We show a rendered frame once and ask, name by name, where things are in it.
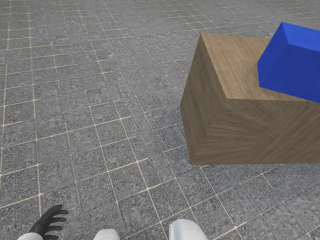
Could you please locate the left robot hand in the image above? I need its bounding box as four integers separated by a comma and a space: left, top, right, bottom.
28, 204, 69, 240

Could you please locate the robot thigh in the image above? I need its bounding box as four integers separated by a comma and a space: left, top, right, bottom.
169, 219, 208, 240
93, 229, 120, 240

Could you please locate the pedestal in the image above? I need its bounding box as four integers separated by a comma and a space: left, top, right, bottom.
180, 33, 320, 165

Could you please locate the robot left thigh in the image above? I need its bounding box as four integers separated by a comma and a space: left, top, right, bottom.
93, 229, 120, 240

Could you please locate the carton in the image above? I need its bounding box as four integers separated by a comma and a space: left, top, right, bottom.
257, 22, 320, 103

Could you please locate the robot right thigh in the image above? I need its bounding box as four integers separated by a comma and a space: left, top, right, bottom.
169, 219, 208, 240

